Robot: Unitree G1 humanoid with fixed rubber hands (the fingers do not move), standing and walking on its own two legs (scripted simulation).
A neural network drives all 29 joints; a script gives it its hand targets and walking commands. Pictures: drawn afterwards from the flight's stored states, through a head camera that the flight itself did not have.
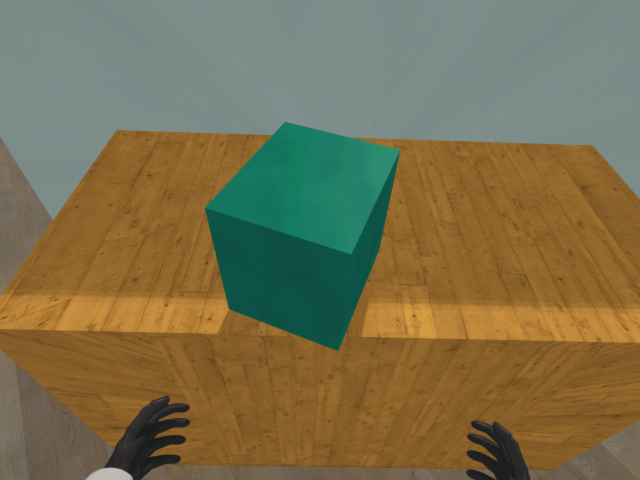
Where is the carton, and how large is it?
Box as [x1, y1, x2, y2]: [205, 122, 399, 350]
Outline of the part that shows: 284,122 205,207 228,306 230,309 337,350 379,248 399,150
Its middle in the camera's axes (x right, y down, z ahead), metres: -0.01 +0.00 +0.59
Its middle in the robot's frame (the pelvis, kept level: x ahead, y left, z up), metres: +0.46 +0.05 +0.05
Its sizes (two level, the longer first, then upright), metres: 0.220 0.184 0.214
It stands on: a pedestal, 0.72 m high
